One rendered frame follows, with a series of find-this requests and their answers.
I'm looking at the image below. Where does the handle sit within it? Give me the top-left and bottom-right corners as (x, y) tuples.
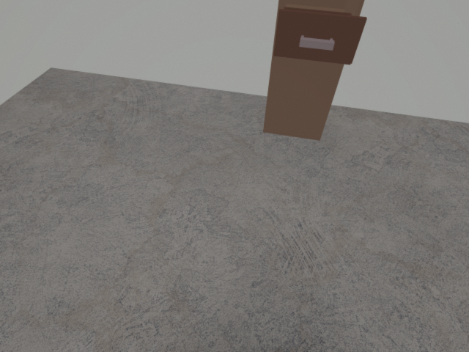
(299, 35), (335, 51)

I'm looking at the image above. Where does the drawer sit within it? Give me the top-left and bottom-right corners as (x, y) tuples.
(273, 7), (367, 65)

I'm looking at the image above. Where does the cabinet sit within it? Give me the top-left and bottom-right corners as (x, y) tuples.
(263, 0), (364, 141)

